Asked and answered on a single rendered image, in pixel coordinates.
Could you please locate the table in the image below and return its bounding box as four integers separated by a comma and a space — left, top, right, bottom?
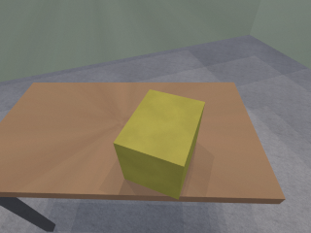
0, 83, 286, 232

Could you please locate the carton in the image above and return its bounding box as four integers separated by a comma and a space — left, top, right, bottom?
113, 89, 205, 199

